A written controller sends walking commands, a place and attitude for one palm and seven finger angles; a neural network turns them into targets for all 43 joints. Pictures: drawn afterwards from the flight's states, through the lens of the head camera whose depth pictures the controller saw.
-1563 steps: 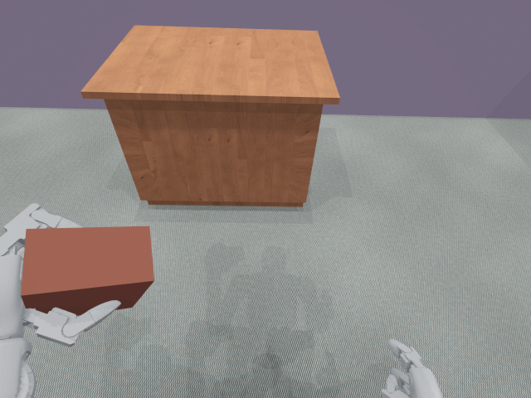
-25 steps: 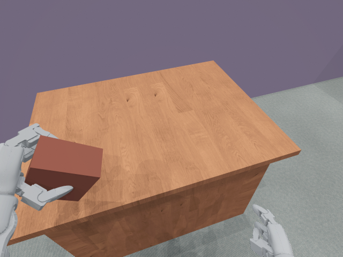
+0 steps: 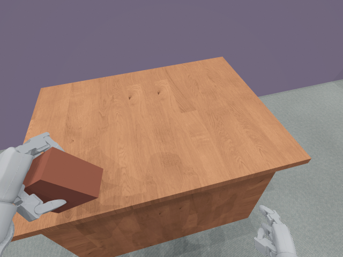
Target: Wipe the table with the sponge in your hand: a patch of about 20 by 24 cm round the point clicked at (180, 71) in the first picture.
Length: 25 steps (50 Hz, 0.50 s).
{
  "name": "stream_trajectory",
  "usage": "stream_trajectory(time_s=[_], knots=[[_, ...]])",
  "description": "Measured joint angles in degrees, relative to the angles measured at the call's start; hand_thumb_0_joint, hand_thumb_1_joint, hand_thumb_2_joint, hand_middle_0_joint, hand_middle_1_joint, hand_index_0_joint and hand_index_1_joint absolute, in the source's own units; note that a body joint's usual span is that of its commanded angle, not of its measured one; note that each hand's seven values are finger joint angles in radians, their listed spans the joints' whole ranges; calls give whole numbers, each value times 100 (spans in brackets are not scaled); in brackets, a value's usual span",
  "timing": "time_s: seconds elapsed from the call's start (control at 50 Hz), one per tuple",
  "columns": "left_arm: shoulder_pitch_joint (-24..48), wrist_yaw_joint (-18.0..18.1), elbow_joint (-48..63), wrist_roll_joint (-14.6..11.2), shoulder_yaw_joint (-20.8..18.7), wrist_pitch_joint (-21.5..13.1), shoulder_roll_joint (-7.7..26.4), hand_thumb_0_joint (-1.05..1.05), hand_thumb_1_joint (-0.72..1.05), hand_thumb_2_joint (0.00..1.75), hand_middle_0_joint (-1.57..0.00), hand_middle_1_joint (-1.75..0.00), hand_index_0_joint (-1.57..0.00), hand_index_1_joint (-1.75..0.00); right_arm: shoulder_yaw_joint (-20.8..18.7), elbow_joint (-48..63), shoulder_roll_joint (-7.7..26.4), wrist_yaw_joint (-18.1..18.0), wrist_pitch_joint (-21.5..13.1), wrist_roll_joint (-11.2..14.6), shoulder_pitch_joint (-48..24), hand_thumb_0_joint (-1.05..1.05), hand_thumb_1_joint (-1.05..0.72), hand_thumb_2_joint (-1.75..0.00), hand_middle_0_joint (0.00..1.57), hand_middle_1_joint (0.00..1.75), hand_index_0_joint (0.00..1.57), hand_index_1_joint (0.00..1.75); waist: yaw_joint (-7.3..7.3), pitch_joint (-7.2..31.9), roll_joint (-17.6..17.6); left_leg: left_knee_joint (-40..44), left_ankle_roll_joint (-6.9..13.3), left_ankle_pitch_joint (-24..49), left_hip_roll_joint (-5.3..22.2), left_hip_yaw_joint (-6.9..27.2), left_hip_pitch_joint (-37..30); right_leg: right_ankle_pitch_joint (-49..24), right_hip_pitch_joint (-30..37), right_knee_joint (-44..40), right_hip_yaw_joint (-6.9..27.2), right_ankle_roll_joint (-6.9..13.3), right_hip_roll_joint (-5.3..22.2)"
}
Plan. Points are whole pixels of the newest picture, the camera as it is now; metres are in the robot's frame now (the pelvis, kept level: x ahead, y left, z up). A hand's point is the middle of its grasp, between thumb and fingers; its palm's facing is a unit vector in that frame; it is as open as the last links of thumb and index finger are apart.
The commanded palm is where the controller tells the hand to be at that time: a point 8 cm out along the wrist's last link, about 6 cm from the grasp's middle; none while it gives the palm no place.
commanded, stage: turn the palm down, sponge in hand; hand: left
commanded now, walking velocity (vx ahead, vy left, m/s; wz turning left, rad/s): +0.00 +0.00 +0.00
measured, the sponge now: (64, 186) +0.21 +0.25 +0.10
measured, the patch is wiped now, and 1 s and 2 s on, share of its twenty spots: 0.00 0.00 0.00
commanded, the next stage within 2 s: move the sponge above the wiping area in 1.44 s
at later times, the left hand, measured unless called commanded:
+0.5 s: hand (33, 183) +0.20 +0.30 +0.13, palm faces +0.17 -0.31 -0.94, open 10.4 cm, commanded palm +0.17 +0.30 +0.18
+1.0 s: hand (25, 184) +0.20 +0.32 +0.11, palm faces +0.04 -0.11 -0.99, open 10.4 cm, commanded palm +0.17 +0.32 +0.18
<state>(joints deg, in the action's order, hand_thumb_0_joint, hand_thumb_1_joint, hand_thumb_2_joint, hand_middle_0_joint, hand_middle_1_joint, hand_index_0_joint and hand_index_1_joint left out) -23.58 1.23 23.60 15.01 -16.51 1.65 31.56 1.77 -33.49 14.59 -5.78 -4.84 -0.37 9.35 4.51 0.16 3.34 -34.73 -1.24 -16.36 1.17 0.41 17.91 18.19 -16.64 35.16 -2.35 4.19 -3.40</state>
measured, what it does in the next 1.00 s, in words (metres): stands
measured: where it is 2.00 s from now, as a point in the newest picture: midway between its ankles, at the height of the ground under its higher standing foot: outside the picture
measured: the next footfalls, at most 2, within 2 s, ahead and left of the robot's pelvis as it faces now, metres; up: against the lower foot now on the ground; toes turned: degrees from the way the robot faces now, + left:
none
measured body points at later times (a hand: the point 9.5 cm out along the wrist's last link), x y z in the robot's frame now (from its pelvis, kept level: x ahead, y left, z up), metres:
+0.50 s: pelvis -0.01 +0.02 +0.01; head -0.03 -0.02 +0.45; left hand +0.19 +0.31 +0.18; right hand +0.21 -0.20 -0.07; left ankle +0.02 +0.14 -0.73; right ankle +0.01 -0.07 -0.73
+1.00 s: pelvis -0.02 +0.04 +0.02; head -0.04 +0.00 +0.46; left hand +0.20 +0.33 +0.17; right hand +0.22 -0.16 -0.06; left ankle +0.02 +0.14 -0.73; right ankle +0.01 -0.07 -0.73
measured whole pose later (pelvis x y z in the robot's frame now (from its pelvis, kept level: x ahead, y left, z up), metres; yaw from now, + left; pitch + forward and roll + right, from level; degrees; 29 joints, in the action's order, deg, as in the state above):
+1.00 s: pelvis -0.02 +0.04 +0.02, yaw -1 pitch -6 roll +0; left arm -9.8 -1.1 11.0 49.2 0.7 16.2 30.1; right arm 3.5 -38.3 14.3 -4.1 1.3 1.0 2.2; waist 7.3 -2.5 5.4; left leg -23.9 1.8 -10.1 -1.3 -1.3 8.3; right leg 11.6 -7.2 24.4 -0.4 1.4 -1.1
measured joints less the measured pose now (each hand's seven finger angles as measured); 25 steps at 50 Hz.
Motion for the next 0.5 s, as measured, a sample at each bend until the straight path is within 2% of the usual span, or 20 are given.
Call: stream_trajectory(time_s=[0.2,0.34,0.5], knots=[[-46,367,-96,701,255,394,28,-1,-53,103,-70,-131,-72,-131,-104,-67,133,-105,189,105,90,2,-90,-90,21,30,21,29,16,35,60,-99,22,-45,-11,-12,79,38,-74,85,10,-21,12],[97,351,-208,1165,583,559,68,-1,-53,103,-70,-131,-72,-131,-26,-107,46,-150,225,140,-33,2,-90,-90,21,30,21,29,15,44,93,23,59,23,-23,-66,-91,-54,86,-47,67,-59,25],[492,202,-501,1745,909,965,32,-1,-53,103,-70,-131,-72,-131,87,-157,5,-116,323,178,-250,2,-90,-90,21,30,21,30,84,-26,167,343,126,214,-63,-107,-399,-275,407,-407,115,-123,62]])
